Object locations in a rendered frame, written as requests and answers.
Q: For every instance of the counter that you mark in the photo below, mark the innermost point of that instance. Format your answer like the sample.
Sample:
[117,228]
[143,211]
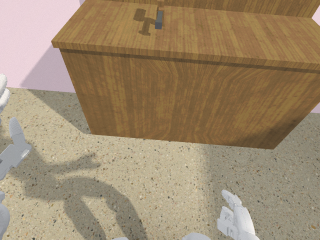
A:
[241,73]

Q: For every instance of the right robot hand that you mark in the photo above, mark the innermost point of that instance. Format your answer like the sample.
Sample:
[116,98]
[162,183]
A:
[237,222]

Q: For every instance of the left robot forearm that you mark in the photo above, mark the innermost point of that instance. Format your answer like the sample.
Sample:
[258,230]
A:
[4,216]

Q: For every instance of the left robot hand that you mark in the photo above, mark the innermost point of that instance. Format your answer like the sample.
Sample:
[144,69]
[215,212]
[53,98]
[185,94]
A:
[13,155]

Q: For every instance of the tap lever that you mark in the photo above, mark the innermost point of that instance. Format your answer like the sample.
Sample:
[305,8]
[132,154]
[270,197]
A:
[158,21]

